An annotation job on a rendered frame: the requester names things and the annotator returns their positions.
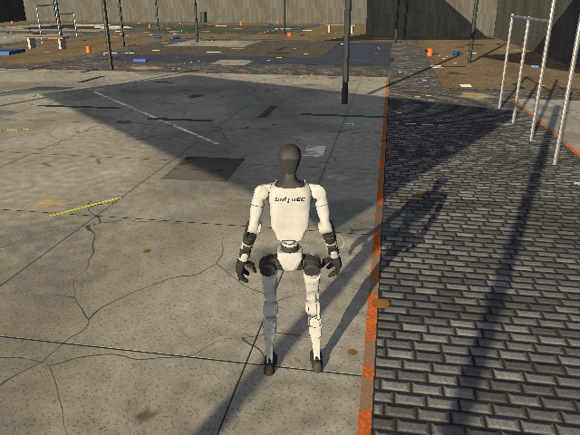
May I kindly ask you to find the left robot hand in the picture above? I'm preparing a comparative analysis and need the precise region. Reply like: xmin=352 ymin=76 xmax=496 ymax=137
xmin=236 ymin=259 xmax=256 ymax=283

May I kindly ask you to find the right robot forearm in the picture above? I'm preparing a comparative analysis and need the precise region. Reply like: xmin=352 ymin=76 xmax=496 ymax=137
xmin=323 ymin=220 xmax=340 ymax=259

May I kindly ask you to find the robot left upper arm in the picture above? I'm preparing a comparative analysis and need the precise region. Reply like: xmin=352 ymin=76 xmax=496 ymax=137
xmin=247 ymin=183 xmax=271 ymax=234

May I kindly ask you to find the robot thigh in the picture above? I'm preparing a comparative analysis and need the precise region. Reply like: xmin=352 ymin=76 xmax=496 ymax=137
xmin=259 ymin=253 xmax=279 ymax=318
xmin=303 ymin=253 xmax=321 ymax=316

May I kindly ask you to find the left robot thigh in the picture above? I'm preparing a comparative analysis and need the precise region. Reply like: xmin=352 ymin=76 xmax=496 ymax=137
xmin=259 ymin=253 xmax=279 ymax=318

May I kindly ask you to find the right robot thigh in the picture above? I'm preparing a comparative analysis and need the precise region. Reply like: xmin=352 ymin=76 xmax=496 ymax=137
xmin=303 ymin=253 xmax=321 ymax=316

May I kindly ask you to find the robot right upper arm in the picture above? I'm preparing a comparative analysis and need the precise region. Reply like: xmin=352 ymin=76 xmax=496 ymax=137
xmin=309 ymin=183 xmax=333 ymax=234

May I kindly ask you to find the right robot hand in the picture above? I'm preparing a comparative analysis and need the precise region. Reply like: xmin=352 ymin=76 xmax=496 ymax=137
xmin=321 ymin=256 xmax=342 ymax=277

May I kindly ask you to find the left robot forearm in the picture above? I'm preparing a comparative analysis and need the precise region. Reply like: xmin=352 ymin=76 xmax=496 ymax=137
xmin=238 ymin=220 xmax=256 ymax=262

